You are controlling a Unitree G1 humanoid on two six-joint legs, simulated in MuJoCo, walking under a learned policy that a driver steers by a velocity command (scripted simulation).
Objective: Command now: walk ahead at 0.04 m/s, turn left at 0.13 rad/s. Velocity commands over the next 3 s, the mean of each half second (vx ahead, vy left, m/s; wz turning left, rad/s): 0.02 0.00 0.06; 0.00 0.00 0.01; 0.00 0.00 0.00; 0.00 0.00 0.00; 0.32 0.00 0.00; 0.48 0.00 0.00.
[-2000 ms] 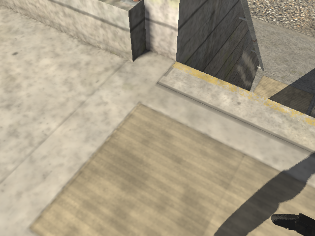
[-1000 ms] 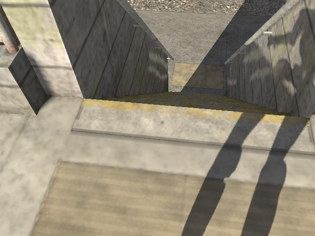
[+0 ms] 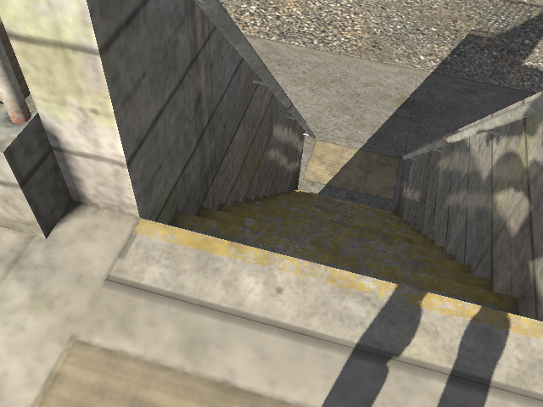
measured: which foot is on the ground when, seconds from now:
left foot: down 0.00-1.00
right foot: up 0.00-0.20, down 0.22-1.00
